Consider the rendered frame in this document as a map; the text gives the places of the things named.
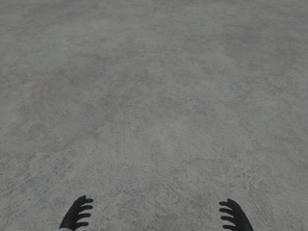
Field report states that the robot left hand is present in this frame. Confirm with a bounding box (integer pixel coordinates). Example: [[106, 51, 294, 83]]
[[59, 195, 93, 231]]

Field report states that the robot right hand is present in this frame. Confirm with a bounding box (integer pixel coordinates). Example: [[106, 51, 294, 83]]
[[218, 198, 254, 231]]

